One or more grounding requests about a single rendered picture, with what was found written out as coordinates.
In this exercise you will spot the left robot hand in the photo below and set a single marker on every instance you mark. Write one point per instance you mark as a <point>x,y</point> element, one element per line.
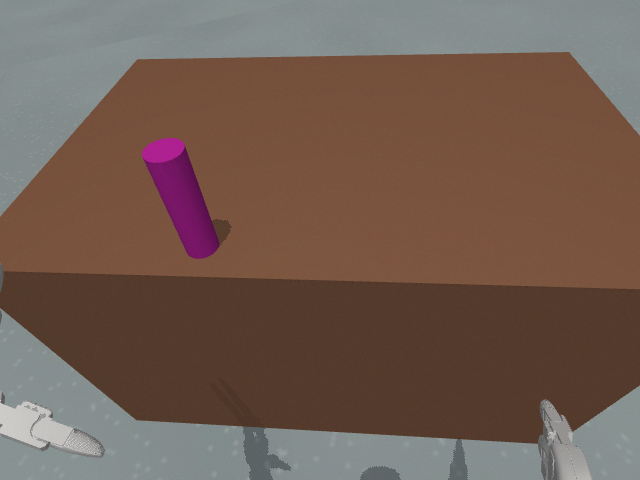
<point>32,425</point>

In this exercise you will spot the can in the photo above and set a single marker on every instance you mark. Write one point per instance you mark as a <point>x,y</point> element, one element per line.
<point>171,170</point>

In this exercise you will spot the right robot hand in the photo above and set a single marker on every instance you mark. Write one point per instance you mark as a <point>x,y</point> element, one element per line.
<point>561,459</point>

